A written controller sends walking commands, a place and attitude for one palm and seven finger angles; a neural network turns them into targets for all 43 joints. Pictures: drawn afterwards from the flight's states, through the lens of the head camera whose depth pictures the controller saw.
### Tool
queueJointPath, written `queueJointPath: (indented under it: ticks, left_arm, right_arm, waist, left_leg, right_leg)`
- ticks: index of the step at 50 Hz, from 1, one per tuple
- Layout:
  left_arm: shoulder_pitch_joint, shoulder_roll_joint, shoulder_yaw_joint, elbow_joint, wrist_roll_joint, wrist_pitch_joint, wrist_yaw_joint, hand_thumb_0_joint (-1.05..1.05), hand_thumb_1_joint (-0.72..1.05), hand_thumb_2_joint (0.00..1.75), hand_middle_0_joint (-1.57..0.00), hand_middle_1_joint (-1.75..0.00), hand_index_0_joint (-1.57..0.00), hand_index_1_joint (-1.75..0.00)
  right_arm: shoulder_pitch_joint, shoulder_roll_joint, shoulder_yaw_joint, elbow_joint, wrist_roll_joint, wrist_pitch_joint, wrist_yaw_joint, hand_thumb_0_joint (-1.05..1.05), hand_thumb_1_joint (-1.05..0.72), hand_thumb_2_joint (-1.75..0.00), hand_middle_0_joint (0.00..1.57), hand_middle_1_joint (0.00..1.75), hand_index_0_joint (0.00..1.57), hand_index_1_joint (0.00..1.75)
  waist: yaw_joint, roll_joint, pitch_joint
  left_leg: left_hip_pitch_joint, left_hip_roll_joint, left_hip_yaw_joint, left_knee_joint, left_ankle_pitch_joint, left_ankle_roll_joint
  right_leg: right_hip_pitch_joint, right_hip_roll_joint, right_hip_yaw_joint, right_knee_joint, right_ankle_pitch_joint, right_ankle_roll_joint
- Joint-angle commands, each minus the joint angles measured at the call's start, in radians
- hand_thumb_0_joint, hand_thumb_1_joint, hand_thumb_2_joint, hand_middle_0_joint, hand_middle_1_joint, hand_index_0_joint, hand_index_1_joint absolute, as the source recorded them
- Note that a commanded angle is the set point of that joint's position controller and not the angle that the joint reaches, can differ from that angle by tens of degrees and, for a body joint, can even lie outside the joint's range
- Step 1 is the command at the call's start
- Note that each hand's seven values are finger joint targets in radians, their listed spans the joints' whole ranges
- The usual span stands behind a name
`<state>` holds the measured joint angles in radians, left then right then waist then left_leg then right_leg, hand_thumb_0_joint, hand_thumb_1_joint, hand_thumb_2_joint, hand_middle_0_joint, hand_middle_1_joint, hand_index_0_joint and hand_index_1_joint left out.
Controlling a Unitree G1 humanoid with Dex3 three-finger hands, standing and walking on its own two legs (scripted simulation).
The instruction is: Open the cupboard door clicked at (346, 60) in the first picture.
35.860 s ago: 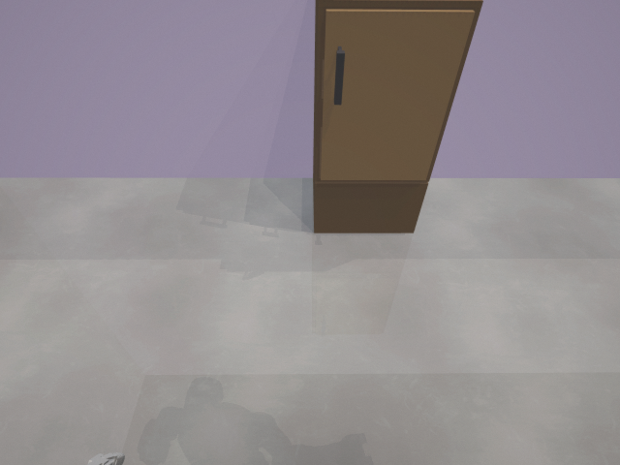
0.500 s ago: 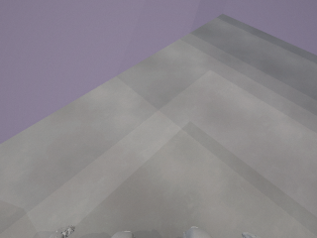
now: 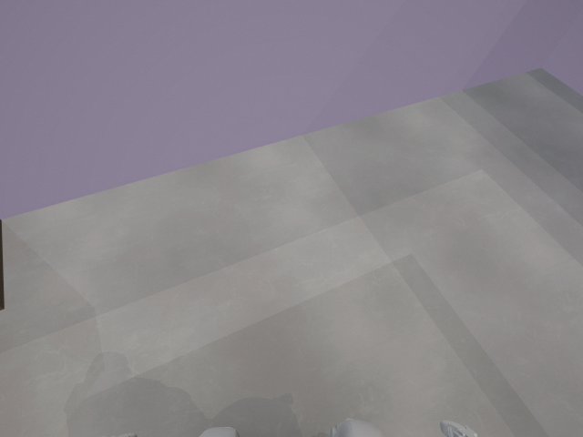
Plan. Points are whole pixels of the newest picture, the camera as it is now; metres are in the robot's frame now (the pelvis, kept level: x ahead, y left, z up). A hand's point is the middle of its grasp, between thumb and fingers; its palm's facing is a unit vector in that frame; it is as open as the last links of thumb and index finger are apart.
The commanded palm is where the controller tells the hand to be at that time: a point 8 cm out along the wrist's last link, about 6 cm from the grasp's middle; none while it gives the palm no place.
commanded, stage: turn to face it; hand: left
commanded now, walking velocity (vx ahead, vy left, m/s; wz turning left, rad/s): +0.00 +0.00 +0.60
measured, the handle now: out of the picture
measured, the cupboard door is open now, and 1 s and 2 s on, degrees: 41 41 41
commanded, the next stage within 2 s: take the last steps up to it in 1.84 s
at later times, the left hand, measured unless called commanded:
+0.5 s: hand out of the picture +0.00 +0.17 -0.17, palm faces +0.34 -0.92 -0.21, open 7.4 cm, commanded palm none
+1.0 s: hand out of the picture -0.02 +0.15 -0.14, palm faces +0.58 -0.77 -0.26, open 7.4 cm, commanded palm none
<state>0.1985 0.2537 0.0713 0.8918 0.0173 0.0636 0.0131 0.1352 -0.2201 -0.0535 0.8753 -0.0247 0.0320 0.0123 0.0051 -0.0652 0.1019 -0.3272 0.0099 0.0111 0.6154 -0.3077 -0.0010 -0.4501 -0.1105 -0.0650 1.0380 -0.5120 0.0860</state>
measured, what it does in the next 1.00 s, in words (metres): steps on the spot, turning left: right foot, then left foot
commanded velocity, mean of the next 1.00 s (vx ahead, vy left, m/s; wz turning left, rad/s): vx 0.00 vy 0.00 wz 0.60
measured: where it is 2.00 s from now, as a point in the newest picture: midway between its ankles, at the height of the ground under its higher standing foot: outside the picture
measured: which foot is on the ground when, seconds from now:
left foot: down 0.00-0.18, up 0.20-0.48, down 0.50-0.82, up 0.84-1.00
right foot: up 0.00-0.16, down 0.18-0.50, up 0.52-0.80, down 0.82-1.00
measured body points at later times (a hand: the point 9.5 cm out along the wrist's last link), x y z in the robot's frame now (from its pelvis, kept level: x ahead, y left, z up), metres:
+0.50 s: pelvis +0.01 -0.03 +0.00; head +0.05 +0.00 +0.45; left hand -0.01 +0.22 -0.15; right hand +0.20 -0.25 -0.12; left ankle -0.02 +0.08 -0.73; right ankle +0.03 -0.16 -0.73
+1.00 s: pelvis +0.03 -0.07 +0.01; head +0.07 -0.04 +0.46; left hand -0.05 +0.19 -0.12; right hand +0.25 -0.24 -0.13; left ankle -0.05 +0.03 -0.67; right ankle +0.09 -0.18 -0.73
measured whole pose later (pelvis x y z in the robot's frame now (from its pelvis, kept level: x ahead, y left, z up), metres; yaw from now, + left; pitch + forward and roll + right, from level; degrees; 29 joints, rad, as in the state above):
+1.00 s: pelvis +0.03 -0.07 +0.01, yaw +37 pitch +0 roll +2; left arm 0.20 0.21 0.05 0.85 0.03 0.02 0.02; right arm 0.16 -0.25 -0.09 0.92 -0.02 0.09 0.03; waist -0.02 -0.02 0.11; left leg -0.46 0.00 0.03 1.00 -0.47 -0.06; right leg -0.22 -0.12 -0.12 0.54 -0.31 0.03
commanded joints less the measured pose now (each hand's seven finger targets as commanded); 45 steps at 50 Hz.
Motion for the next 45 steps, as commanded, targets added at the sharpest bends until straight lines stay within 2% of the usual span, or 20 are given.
queueJointPath:
  ticks: [1, 5, 7, 8, 9, 10, 14, 19, 23, 24, 25, 26, 31, 35, 38, 39, 40, 41, 42, 45]
  left_arm:
    - [-0.028, 0.073, 0.02, -0.1, -0.006, -0.03, -0.007, 0.0, 0.9, 0.9, -0.2, -0.3, -0.2, -0.3]
    - [0.012, 0.063, 0.017, -0.096, -0.009, -0.038, -0.009, 0.0, 0.9, 0.9, -0.2, -0.3, -0.2, -0.3]
    - [0.1, 0.094, 0.027, -0.077, -0.006, -0.051, -0.006, 0.0, 0.9, 0.9, -0.2, -0.3, -0.2, -0.3]
    - [0.148, 0.167, 0.044, -0.077, 0.008, -0.062, 0.004, 0.0, 0.9, 0.9, -0.2, -0.3, -0.2, -0.3]
    - [0.132, 0.255, 0.054, -0.086, 0.018, -0.063, 0.009, 0.0, 0.9, 0.9, -0.2, -0.3, -0.2, -0.3]
    - [0.09, 0.226, 0.043, -0.101, 0.01, -0.064, 0.012, 0.0, 0.9, 0.9, -0.2, -0.3, -0.2, -0.3]
    - [-0.013, 0.124, 0.018, -0.12, 0.01, -0.07, 0.018, 0.0, 0.9, 0.9, -0.2, -0.3, -0.2, -0.3]
    - [0.071, 0.181, 0.035, -0.079, 0.014, -0.07, 0.016, 0.0, 0.9, 0.9, -0.2, -0.3, -0.2, -0.3]
    - [0.046, 0.172, 0.043, -0.078, -0.001, -0.06, 0.006, 0.0, 0.9, 0.9, -0.2, -0.3, -0.2, -0.3]
    - [0.054, 0.125, 0.037, -0.103, -0.009, -0.052, 0.0, 0.0, 0.9, 0.9, -0.2, -0.3, -0.2, -0.3]
    - [0.002, 0.066, 0.012, -0.152, -0.009, -0.048, -0.003, 0.0, 0.9, 0.9, -0.2, -0.3, -0.2, -0.3]
    - [-0.057, 0.1, 0.015, -0.167, 0.003, -0.04, 0.001, 0.0, 0.9, 0.9, -0.2, -0.3, -0.2, -0.3]
    - [-0.03, 0.075, 0.019, -0.1, -0.003, -0.033, -0.007, 0.0, 0.9, 0.9, -0.2, -0.3, -0.2, -0.3]
    - [-0.037, 0.066, 0.014, -0.105, -0.007, -0.033, -0.006, 0.0, 0.9, 0.9, -0.2, -0.3, -0.2, -0.3]
    - [0.04, 0.071, 0.019, -0.089, -0.009, -0.041, -0.004, 0.0, 0.9, 0.9, -0.2, -0.3, -0.2, -0.3]
    - [0.081, 0.089, 0.024, -0.08, -0.008, -0.047, -0.001, 0.0, 0.9, 0.9, -0.2, -0.3, -0.2, -0.3]
    - [0.114, 0.149, 0.039, -0.08, 0.003, -0.058, 0.007, 0.0, 0.9, 0.9, -0.2, -0.3, -0.2, -0.3]
    - [0.113, 0.234, 0.054, -0.088, 0.017, -0.064, 0.013, 0.0, 0.9, 0.9, -0.2, -0.3, -0.2, -0.3]
    - [0.072, 0.243, 0.043, -0.11, 0.011, -0.056, 0.013, 0.0, 0.9, 0.9, -0.2, -0.3, -0.2, -0.3]
    - [-0.041, 0.136, 0.022, -0.126, 0.007, -0.064, 0.017, 0.0, 0.9, 0.9, -0.2, -0.3, -0.2, -0.3]
  right_arm:
    - [0.029, -0.216, -0.052, -0.055, -0.003, -0.018, -0.029, 0.0, -0.9, -0.9, 0.2, 0.3, 0.2, 0.3]
    - [-0.007, -0.232, -0.063, -0.066, -0.006, -0.004, -0.022, 0.0, -0.9, -0.9, 0.2, 0.3, 0.2, 0.3]
    - [-0.044, -0.215, -0.065, -0.08, 0.005, 0.002, -0.017, 0.0, -0.9, -0.9, 0.2, 0.3, 0.2, 0.3]
    - [-0.046, -0.155, -0.059, -0.1, 0.013, 0.004, -0.011, 0.0, -0.9, -0.9, 0.2, 0.3, 0.2, 0.3]
    - [-0.051, -0.105, -0.05, -0.126, 0.014, 0.002, -0.002, 0.0, -0.9, -0.9, 0.2, 0.3, 0.2, 0.3]
    - [-0.042, -0.14, -0.056, -0.12, 0.005, 0.007, 0.002, 0.0, -0.9, -0.9, 0.2, 0.3, 0.2, 0.3]
    - [-0.037, -0.093, -0.045, -0.07, 0.011, 0.02, 0.018, 0.0, -0.9, -0.9, 0.2, 0.3, 0.2, 0.3]
    - [-0.086, -0.06, -0.026, -0.08, 0.019, 0.014, 0.025, 0.0, -0.9, -0.9, 0.2, 0.3, 0.2, 0.3]
    - [0.033, -0.111, -0.035, -0.055, 0.013, -0.002, 0.02, 0.0, -0.9, -0.9, 0.2, 0.3, 0.2, 0.3]
    - [0.091, -0.209, -0.058, -0.051, 0.004, -0.012, 0.015, 0.0, -0.9, -0.9, 0.2, 0.3, 0.2, 0.3]
    - [0.166, -0.309, -0.082, -0.045, -0.001, -0.01, 0.003, 0.0, -0.9, -0.9, 0.2, 0.3, 0.2, 0.3]
    - [0.2, -0.311, -0.082, -0.025, -0.001, -0.008, -0.007, 0.0, -0.9, -0.9, 0.2, 0.3, 0.2, 0.3]
    - [0.041, -0.205, -0.049, -0.055, -0.001, -0.022, -0.03, 0.0, -0.9, -0.9, 0.2, 0.3, 0.2, 0.3]
    - [0.032, -0.217, -0.058, -0.052, -0.005, -0.012, -0.024, 0.0, -0.9, -0.9, 0.2, 0.3, 0.2, 0.3]
    - [-0.012, -0.218, -0.066, -0.064, -0.002, -0.001, -0.019, 0.0, -0.9, -0.9, 0.2, 0.3, 0.2, 0.3]
    - [-0.032, -0.209, -0.065, -0.074, 0.004, 0.002, -0.017, 0.0, -0.9, -0.9, 0.2, 0.3, 0.2, 0.3]
    - [-0.026, -0.159, -0.061, -0.087, 0.012, 0.004, -0.011, 0.0, -0.9, -0.9, 0.2, 0.3, 0.2, 0.3]
    - [-0.025, -0.103, -0.053, -0.109, 0.014, 0.002, -0.003, 0.0, -0.9, -0.9, 0.2, 0.3, 0.2, 0.3]
    - [-0.037, -0.133, -0.057, -0.117, 0.006, 0.006, 0.006, 0.0, -0.9, -0.9, 0.2, 0.3, 0.2, 0.3]
    - [-0.021, -0.119, -0.057, -0.07, 0.006, 0.022, 0.016, 0.0, -0.9, -0.9, 0.2, 0.3, 0.2, 0.3]
  waist:
    - [-0.02, 0.264, -0.151]
    - [-0.006, 0.25, -0.144]
    - [0.043, 0.196, -0.144]
    - [0.066, -0.008, -0.151]
    - [0.072, -0.275, -0.132]
    - [0.048, -0.208, -0.126]
    - [-0.009, -0.162, -0.101]
    - [0.038, -0.142, -0.11]
    - [-0.029, -0.051, -0.161]
    - [-0.057, 0.187, -0.214]
    - [-0.101, 0.399, -0.215]
    - [-0.117, 0.258, -0.223]
    - [-0.023, 0.23, -0.162]
    - [-0.025, 0.241, -0.152]
    - [0.011, 0.234, -0.145]
    - [0.035, 0.205, -0.141]
    - [0.053, 0.03, -0.147]
    - [0.063, -0.252, -0.132]
    - [0.053, -0.153, -0.111]
    - [-0.015, -0.188, -0.076]
  left_leg:
    - [0.148, 0.217, -0.232, -0.232, 0.465, 0.149]
    - [0.036, 0.187, -0.269, -0.222, 0.294, 0.13]
    - [-0.081, 0.128, -0.251, -0.135, 0.184, 0.08]
    - [-0.229, 0.019, -0.158, 0.048, -0.023, 0.016]
    - [-0.297, -0.084, -0.022, 0.33, -0.297, -0.041]
    - [-0.264, -0.02, -0.082, 0.513, -0.281, -0.025]
    - [-0.209, 0.026, -0.01, 0.509, -0.162, -0.06]
    - [-0.107, 0.002, 0.078, 0.183, -0.164, -0.056]
    - [0.145, 0.009, 0.064, -0.16, 0.093, -0.025]
    - [0.305, 0.198, -0.196, -0.226, 0.298, 0.063]
    - [0.361, 0.43, -0.487, -0.264, 0.641, 0.228]
    - [0.314, 0.431, -0.476, -0.25, 0.505, 0.27]
    - [0.182, 0.223, -0.262, -0.248, 0.458, 0.16]
    - [0.109, 0.2, -0.281, -0.25, 0.351, 0.152]
    - [-0.01, 0.169, -0.306, -0.216, 0.243, 0.127]
    - [-0.082, 0.131, -0.295, -0.167, 0.173, 0.095]
    - [-0.21, 0.044, -0.229, -0.031, 0.017, 0.037]
    - [-0.31, -0.092, -0.036, 0.227, -0.239, -0.039]
    - [-0.242, -0.039, -0.064, 0.432, -0.289, -0.031]
    - [-0.246, 0.019, -0.046, 0.589, -0.159, -0.047]
  right_leg:
    - [-0.056, 0.025, 0.05, -0.011, 0.061, -0.001]
    - [0.148, 0.089, 0.007, -0.309, 0.096, -0.018]
    - [0.329, 0.088, 0.012, -0.546, 0.252, -0.026]
    - [0.434, -0.099, 0.217, -0.733, 0.182, -0.077]
    - [0.378, -0.359, 0.47, -0.831, 0.208, -0.194]
    - [0.28, -0.365, 0.422, -0.809, 0.208, -0.246]
    - [0.272, -0.215, 0.104, -0.699, 0.597, -0.208]
    - [0.364, -0.246, 0.042, -0.635, 0.742, -0.204]
    - [0.252, -0.221, -0.053, -0.449, 0.579, -0.109]
    - [0.056, -0.125, -0.111, -0.244, 0.324, -0.036]
    - [-0.16, -0.009, -0.076, -0.03, -0.18, 0.016]
    - [-0.171, -0.01, 0.029, 0.084, -0.145, -0.003]
    - [-0.087, 0.017, 0.064, 0.022, 0.075, -0.002]
    - [0.053, 0.061, 0.036, -0.204, 0.066, -0.011]
    - [0.232, 0.101, 0.013, -0.408, 0.16, -0.023]
    - [0.334, 0.09, 0.019, -0.542, 0.239, -0.028]
    - [0.442, -0.048, 0.165, -0.71, 0.168, -0.067]
    - [0.427, -0.317, 0.438, -0.819, 0.156, -0.18]
    - [0.276, -0.392, 0.416, -0.826, 0.171, -0.247]
    - [0.242, -0.233, 0.177, -0.74, 0.409, -0.217]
